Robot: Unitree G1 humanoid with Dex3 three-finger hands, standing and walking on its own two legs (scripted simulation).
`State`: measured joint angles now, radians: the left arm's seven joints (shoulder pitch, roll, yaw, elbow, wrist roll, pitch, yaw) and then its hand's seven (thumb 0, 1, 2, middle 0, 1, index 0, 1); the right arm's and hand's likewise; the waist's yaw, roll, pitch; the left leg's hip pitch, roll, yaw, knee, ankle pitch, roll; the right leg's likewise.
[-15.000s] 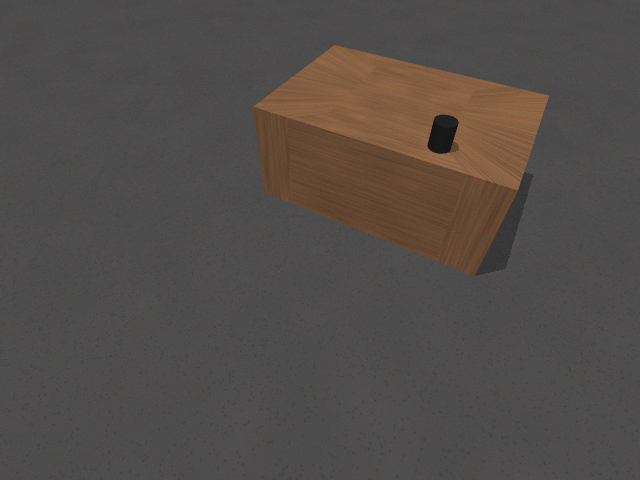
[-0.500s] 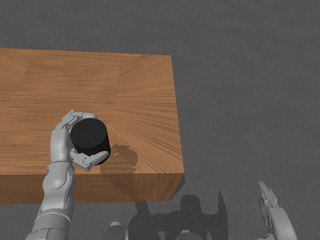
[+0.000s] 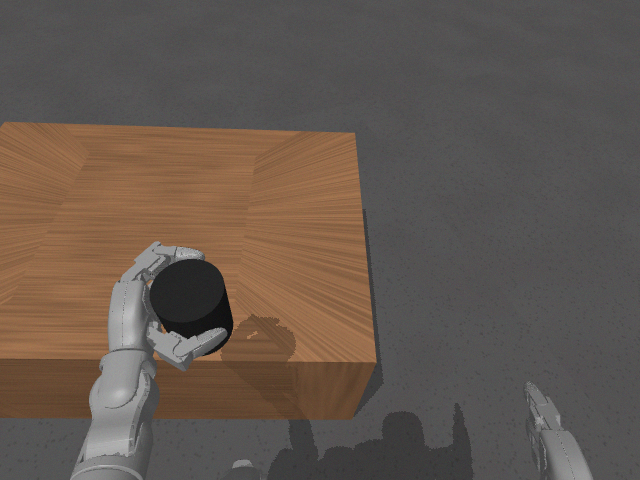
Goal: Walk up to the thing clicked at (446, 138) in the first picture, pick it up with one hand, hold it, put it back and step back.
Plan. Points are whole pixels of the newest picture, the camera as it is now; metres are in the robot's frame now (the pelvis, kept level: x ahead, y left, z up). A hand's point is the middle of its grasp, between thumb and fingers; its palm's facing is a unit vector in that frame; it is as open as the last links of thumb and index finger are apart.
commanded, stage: hold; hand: left
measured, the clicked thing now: (195, 309) +0.33 +0.15 +0.03
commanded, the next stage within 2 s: none
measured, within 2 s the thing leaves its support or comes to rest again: neither
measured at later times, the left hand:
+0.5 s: hand (185, 295) +0.33 +0.16 +0.06, palm faces +0.10 -0.99 -0.01, open 11.2 cm
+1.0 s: hand (176, 305) +0.32 +0.16 +0.07, palm faces +0.11 -0.99 -0.02, open 11.2 cm
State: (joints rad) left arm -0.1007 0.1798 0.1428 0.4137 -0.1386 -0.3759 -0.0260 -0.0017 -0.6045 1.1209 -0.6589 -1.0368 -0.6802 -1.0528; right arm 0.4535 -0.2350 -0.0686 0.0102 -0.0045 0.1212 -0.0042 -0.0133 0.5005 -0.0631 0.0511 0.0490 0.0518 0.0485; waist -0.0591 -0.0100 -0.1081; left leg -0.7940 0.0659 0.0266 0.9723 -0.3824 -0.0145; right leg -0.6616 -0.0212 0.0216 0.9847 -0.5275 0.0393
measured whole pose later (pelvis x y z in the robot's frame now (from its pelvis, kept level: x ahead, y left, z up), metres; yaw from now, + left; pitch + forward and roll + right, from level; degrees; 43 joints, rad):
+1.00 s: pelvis +0.01 +0.00 +0.01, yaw +0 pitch +9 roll +0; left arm 0.02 0.17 0.13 0.22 -0.16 -0.27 -0.02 0.00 -0.58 1.09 -0.66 -1.02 -0.68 -1.03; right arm 0.41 -0.23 -0.08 0.14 0.01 0.09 -0.03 -0.01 0.50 -0.06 0.05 0.05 0.05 0.05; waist -0.03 0.00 -0.09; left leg -0.68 0.06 0.03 0.89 -0.37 -0.02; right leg -0.54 -0.03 0.02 0.90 -0.51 0.04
